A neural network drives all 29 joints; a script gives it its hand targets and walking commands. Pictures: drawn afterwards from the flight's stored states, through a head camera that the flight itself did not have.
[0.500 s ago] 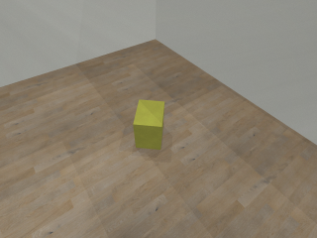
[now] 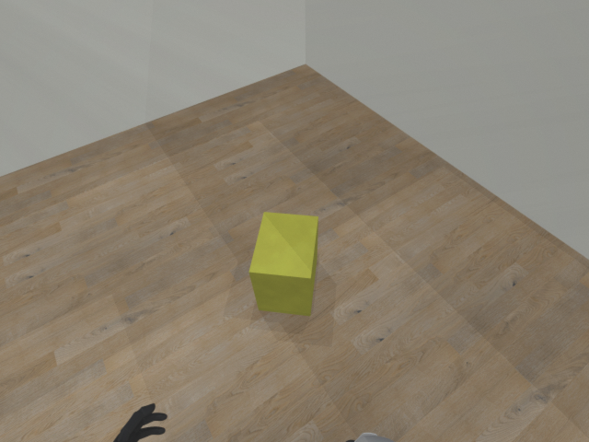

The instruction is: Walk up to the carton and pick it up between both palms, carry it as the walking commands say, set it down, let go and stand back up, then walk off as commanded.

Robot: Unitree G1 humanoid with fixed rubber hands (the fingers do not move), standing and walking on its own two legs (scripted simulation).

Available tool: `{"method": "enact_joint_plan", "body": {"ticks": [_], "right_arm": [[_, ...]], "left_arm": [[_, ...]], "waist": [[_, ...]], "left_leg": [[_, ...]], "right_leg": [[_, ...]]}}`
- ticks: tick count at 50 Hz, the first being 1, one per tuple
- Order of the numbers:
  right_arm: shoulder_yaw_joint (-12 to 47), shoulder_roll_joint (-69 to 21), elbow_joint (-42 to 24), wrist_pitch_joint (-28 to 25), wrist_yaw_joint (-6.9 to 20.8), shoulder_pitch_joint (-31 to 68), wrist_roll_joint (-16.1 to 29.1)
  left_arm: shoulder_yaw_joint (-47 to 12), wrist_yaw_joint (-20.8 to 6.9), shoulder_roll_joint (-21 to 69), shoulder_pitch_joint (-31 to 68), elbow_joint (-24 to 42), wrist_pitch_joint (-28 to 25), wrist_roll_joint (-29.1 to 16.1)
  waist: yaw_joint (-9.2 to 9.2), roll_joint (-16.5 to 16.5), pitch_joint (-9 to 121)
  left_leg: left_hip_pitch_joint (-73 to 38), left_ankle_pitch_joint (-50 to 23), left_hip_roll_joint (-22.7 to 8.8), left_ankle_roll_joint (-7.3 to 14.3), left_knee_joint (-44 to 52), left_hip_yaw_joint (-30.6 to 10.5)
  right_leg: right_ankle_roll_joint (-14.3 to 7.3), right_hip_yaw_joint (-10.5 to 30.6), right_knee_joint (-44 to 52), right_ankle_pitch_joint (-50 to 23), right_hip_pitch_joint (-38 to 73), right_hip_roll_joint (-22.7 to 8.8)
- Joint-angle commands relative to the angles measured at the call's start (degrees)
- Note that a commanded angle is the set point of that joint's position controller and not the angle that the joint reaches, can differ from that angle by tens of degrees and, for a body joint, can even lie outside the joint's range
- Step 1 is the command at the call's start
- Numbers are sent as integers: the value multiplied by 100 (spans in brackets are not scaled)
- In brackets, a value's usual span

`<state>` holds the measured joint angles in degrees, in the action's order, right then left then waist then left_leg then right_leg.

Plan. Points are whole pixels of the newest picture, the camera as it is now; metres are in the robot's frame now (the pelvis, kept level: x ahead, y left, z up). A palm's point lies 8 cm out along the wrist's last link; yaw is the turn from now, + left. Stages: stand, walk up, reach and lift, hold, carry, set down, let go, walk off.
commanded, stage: walk up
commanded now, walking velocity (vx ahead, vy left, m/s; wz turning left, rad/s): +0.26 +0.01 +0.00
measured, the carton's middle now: (287, 264) +0.77 +0.05 -0.62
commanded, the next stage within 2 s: stand in 1.96 s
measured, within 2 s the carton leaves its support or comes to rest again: neither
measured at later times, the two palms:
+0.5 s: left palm (87, 439) +0.17 +0.33 -0.13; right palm (446, 435) +0.15 -0.19 -0.11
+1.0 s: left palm (63, 440) +0.16 +0.34 -0.08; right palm (429, 357) +0.26 -0.19 -0.10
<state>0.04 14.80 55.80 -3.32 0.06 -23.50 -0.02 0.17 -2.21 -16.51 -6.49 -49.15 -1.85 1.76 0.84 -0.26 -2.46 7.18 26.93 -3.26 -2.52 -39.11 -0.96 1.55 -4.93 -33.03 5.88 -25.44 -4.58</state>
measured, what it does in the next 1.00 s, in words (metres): walks ahead: left foot, then right foot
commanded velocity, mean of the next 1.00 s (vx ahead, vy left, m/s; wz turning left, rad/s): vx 0.21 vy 0.08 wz -0.09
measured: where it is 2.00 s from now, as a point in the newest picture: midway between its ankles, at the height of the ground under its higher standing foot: (277, 403)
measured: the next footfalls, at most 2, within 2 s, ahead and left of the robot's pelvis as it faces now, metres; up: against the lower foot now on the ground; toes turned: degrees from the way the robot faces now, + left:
left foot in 0.46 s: +0.21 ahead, +0.21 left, +0.00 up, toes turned +3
right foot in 0.82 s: +0.14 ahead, -0.05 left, +0.00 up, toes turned -2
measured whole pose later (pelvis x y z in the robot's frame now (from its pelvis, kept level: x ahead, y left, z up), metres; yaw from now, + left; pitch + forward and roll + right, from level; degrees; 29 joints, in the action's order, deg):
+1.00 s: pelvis +0.17 +0.07 +0.03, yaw -1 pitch +1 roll +3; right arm 0.1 17.1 48.5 1.1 2.2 -12.6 0.0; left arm 0.1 -0.3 -15.2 -25.5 -50.9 -0.8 1.0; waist 0.3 0.1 0.5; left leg 26.3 18.9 -2.4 -0.7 -49.5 0.6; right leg -0.2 -0.2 -19.8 17.0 -3.5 -3.8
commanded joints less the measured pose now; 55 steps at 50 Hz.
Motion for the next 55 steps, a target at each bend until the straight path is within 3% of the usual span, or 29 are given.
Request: {"method": "enact_joint_plan", "body": {"ticks": [1, 4, 5, 7, 8, 10, 16, 18, 20, 21, 22, 23, 24, 25, 26, 27, 31, 34, 35, 36, 38, 39, 40, 41, 42, 46, 47, 52, 55], "right_arm": [[-446, 547, -173, 137, -24, 1, -25], [-416, 384, -27, 368, 63, -113, -143], [-385, 427, -75, 434, 69, -38, -148], [-282, 234, -30, 546, 155, -103, -146], [-295, 264, -97, 553, 175, 86, -131], [-244, 303, -257, 592, 230, 621, -160], [-162, 285, -482, 457, 234, 1060, -121], [-99, 193, -476, 206, 227, 906, -93], [-123, 254, -155, 80, 130, 360, -188], [-140, 563, -101, -7, -7, 95, -173], [-218, 980, -156, -9, -86, 143, -143], [-256, 1225, -245, 4, -76, 11, -131], [-230, 1104, -121, 38, -74, -45, -83], [-307, 1078, -237, 123, -91, 75, -54], [-251, 928, -374, 135, -91, 639, -61], [-191, 629, -292, 161, -131, 519, -109], [-224, 577, -329, 228, -196, 738, -156], [-293, 878, -509, 350, -173, 796, -127], [-409, 1061, -571, 450, -67, 668, -209], [-399, 1140, -707, 464, -29, 1184, -217], [-402, 1000, -809, 519, -14, 1603, -251], [-371, 787, -764, 489, -31, 1401, -225], [-253, 510, -1093, 465, 46, 1511, -224], [-258, 530, -1199, 472, 83, 1738, -261], [-304, 647, -1263, 445, 104, 1763, -274], [-324, 673, -973, 337, 304, 1551, -198], [-267, 543, -920, 330, 287, 1623, -194], [-102, 320, -1165, 239, 233, 2282, -93], [-68, 302, -821, 194, 163, 1182, -62]], "left_arm": [[509, 162, -1082, -1332, -233, -57, -104], [449, 255, -724, -1346, -195, -74, -104], [433, 255, -679, -1301, -168, -89, -55], [432, 259, -671, -1391, -84, -64, -25], [403, 255, -525, -1330, -71, -72, -9], [424, 241, -611, -1389, 17, -31, 33], [540, 304, -848, -1424, 45, -5, 29], [547, 227, -693, -1248, -80, 66, -6], [372, 219, -566, -991, -165, 127, -106], [345, 218, -377, -1180, -132, 150, -216], [247, 275, -139, -1196, 16, 186, -254], [201, 304, 57, -1424, -6, 258, -245], [276, 345, -80, -1311, 9, 400, -252], [286, 346, -98, -1443, 13, 476, -257], [251, 339, -179, -1306, 17, 486, -262], [276, 319, -150, -1207, -45, 525, -211], [245, 323, 3, -1081, -40, 577, -165], [363, 302, -359, -962, 108, 522, -116], [379, 226, -501, -1365, -33, 456, -38], [311, 154, -418, -1583, -119, 452, 7], [307, 187, -348, -2384, -426, 330, -12], [311, 244, -354, -2712, -414, 261, 28], [481, 288, -976, -2613, -319, 161, 64], [537, 322, -1346, -2300, -184, 155, 43], [568, 354, -1442, -1920, 61, 133, 10], [412, 225, -872, -1653, 24, -29, -25], [392, 271, -714, -2002, -40, -94, -59], [501, 304, -880, -2593, -324, -46, -33], [492, 293, -884, -1857, -97, 12, -111]], "waist": [[-252, -808, 522], [-137, -58, 331], [-81, -227, 267], [-104, -759, 113], [-117, -1052, 118], [-248, -797, -310], [-360, -754, -32], [-220, -1410, 348], [150, -789, 641], [86, -79, 731], [-52, 1198, 617], [-100, 1830, 532], [-34, 1261, 623], [-18, 1669, 560], [-25, 1441, 611], [-95, 1226, 596], [-167, 1087, 408], [-146, 1528, 284], [-143, 1762, 867], [-377, 1720, 586], [-830, 1074, 173], [-855, 210, -181], [-822, -1106, -519], [-649, -993, -828], [-547, -409, -881], [-242, -721, -604], [-378, -457, -556], [-739, -1214, -15], [-94, -1039, 571]], "left_leg": [[2078, 281, -134, 263, -2818, -198], [2051, -411, -249, 80, -2774, -130], [1969, -702, -287, 82, -2601, -67], [1888, -1005, -168, 49, -2527, 14], [2012, -1289, -185, -4, -2384, 178], [2318, -1389, -268, -50, -2188, 197], [2279, -1033, -278, -87, -430, 250], [1344, -905, -130, -19, 622, 577], [475, -1830, 313, 9, 1337, 1101], [164, -2819, -180, 9, 1880, 409], [24, -5500, -914, 116, 1701, -614], [-308, -7383, -1567, 392, 1649, -1393], [-129, -7571, -1649, 703, 1686, -1351], [-36, -6553, -1701, 805, 1904, -1235], [-224, -5944, -1386, 999, 1843, -1048], [-66, -5554, -1078, 785, 1827, -915], [494, -4766, -1021, 951, 1980, -851], [798, -2161, -1094, 866, 2204, -759], [1017, 1132, -1021, 833, 2589, -567], [1574, 1859, -1089, 745, 2661, -598], [2325, 1779, -603, 408, 2091, -187], [2556, 1428, -433, 371, 884, 6], [3429, 362, 201, 36, -1083, 569], [3854, -210, -49, 44, -1838, 185], [3949, -542, -159, 30, -1994, -32], [2725, -897, -114, -172, -1332, 394], [2941, -1132, -116, -182, -1076, 397], [2782, -870, 93, -95, 274, 728], [449, -1786, 389, -47, 1820, 963]], "right_leg": [[-895, 2212, 1641, -765, 2166, -1988], [-500, 1638, 1614, -1594, 1964, -1807], [-430, 1176, 1634, -1552, 1524, -1578], [-234, 1217, 1796, -1016, 1427, -1432], [-360, 1078, 2055, -214, 1253, -1354], [-543, 1225, 2418, 1048, 1135, -1431], [-892, 879, 2178, 1315, 1879, -1555], [-779, 233, 1703, 1182, 1908, -1027], [-711, 18, 737, 641, 1559, -773], [-491, -186, 64, 207, 1701, -472], [-254, -74, -588, 835, 1077, -82], [-87, 244, -987, 2466, 389, 224], [-132, 460, -1216, 2639, 542, 348], [-55, 425, -1403, 2538, 551, 227], [-40, 343, -1431, 2355, 376, 255], [-35, 378, -1390, 2238, 603, 286], [-81, 462, -1142, 2084, 804, 352], [72, 331, -980, 2163, 817, 432], [-16, 159, -1145, 2313, 1313, 381], [13, 39, -970, 2214, 1522, 358], [-49, -387, 364, 1817, 2446, 624], [-181, 573, 1255, 2254, 2454, 57], [-647, 3351, 2505, 3747, 2303, -1553], [-1087, 4458, 3143, 4324, 1844, -2209], [-1204, 4525, 3251, 4559, 1783, -2199], [-920, 2328, 2828, 2334, 1481, -1114], [-917, 2191, 2643, 1550, 2054, -1087], [-966, 1546, 1484, -1893, 3512, -1043], [-599, 1209, 836, -2202, 2257, -801]]}}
